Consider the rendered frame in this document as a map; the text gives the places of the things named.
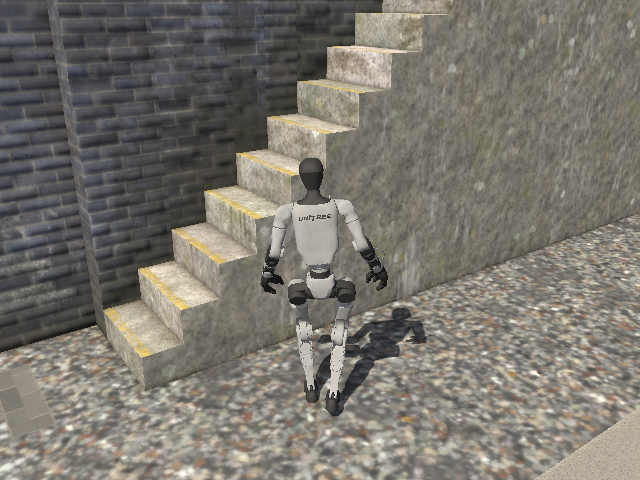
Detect stairs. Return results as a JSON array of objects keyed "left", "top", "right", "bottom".
[{"left": 103, "top": 0, "right": 640, "bottom": 391}]

